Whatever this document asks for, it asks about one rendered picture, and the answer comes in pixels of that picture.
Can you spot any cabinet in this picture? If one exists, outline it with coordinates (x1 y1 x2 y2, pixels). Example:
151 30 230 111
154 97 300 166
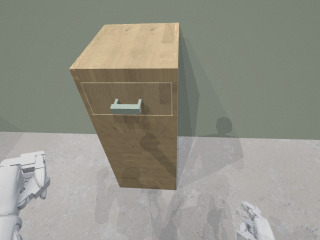
69 22 179 190

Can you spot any left robot forearm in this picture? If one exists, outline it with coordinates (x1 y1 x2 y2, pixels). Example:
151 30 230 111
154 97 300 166
0 215 23 240

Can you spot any drawer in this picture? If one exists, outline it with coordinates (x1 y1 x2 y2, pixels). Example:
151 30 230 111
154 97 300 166
81 82 173 115

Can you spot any handle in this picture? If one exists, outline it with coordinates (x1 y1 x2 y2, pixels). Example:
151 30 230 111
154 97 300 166
110 99 142 115

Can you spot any left robot hand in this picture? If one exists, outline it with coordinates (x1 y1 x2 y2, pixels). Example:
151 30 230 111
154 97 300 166
0 151 51 216

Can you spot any right robot hand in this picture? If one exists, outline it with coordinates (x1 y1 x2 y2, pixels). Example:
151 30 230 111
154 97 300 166
236 201 276 240

